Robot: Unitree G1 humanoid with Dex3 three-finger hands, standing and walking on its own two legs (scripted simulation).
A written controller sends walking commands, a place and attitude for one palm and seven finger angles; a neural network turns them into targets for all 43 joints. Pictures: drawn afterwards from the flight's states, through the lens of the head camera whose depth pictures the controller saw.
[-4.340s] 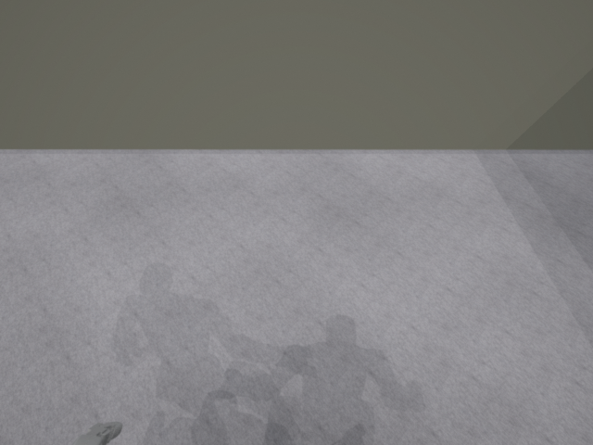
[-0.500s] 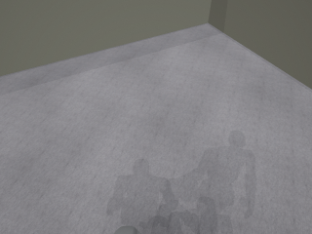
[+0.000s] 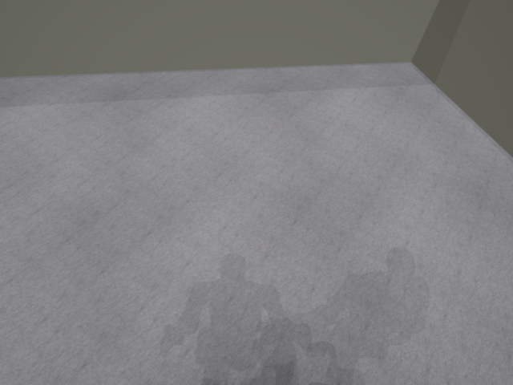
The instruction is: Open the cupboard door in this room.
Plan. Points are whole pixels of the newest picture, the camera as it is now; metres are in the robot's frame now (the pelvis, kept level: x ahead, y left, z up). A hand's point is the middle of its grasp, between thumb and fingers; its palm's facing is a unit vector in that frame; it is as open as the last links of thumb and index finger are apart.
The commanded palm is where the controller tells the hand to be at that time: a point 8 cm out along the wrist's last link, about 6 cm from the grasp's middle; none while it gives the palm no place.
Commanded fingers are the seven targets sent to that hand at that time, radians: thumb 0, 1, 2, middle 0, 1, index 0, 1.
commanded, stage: turn or walk to find it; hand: left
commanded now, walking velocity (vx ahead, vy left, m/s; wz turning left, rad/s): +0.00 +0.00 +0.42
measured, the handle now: out of the picture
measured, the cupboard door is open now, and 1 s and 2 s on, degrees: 0 0 0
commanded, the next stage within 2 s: none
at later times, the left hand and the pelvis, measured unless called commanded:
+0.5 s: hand out of the picture +0.00 +0.14 -0.15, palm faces +0.24 -0.93 -0.27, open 7.3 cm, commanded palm none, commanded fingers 0.00 0.90 0.90 -0.20 -0.30 -0.20 -0.30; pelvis -0.04 -0.06 +0.00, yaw +13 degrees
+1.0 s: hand out of the picture -0.14 +0.20 -0.18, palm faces +0.47 -0.85 -0.23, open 7.3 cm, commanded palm none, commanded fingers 0.00 0.90 0.90 -0.20 -0.30 -0.20 -0.30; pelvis -0.08 -0.01 +0.00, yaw +25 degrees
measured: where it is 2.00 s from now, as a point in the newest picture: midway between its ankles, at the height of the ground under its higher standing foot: outside the picture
